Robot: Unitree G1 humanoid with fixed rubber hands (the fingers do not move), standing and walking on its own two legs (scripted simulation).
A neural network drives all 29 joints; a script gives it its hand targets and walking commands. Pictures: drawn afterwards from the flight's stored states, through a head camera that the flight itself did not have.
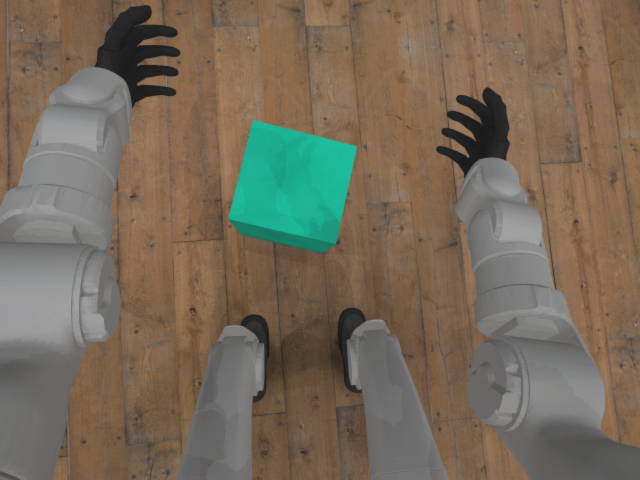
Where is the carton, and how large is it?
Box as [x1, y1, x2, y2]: [228, 120, 356, 252]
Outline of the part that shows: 253,120 228,219 241,234 319,252 324,251 333,245 336,241 356,146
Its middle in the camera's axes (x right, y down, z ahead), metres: -0.06 -0.11 +0.88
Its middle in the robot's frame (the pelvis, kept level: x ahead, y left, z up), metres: +0.52 +0.00 -0.52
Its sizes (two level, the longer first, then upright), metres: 0.210 0.200 0.250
